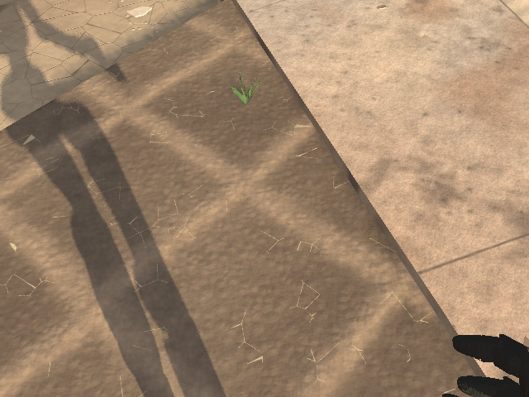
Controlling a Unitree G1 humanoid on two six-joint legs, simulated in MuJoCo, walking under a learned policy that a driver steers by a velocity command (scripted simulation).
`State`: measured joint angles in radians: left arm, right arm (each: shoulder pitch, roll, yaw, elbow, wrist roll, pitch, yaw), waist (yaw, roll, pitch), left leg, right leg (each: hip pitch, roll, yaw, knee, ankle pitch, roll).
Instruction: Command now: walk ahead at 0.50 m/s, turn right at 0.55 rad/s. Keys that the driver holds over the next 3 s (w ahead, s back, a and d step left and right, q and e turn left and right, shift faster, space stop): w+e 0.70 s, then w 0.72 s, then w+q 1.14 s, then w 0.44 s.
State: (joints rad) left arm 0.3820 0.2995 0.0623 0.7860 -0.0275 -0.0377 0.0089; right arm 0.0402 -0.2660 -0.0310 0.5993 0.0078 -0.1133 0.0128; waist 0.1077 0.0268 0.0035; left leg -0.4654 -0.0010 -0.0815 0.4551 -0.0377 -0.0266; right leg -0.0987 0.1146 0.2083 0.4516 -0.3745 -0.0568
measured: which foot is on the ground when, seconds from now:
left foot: up 0.00-0.00, down 0.02-0.52, up 0.54-1.00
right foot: down 0.00-0.02, up 0.04-0.52, down 0.54-1.00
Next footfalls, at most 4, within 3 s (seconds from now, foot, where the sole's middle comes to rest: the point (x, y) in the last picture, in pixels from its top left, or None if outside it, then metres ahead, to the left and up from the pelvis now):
0.02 left None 0.16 0.13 -0.77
0.54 right None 0.39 -0.19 -0.77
1.04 left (361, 306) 0.74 -0.14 -0.77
1.52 right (495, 270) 0.87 -0.50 -0.73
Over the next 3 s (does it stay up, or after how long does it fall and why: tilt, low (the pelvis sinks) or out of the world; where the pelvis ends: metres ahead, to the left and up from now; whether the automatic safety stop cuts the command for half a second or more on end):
stays up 1.54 -0.41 0.04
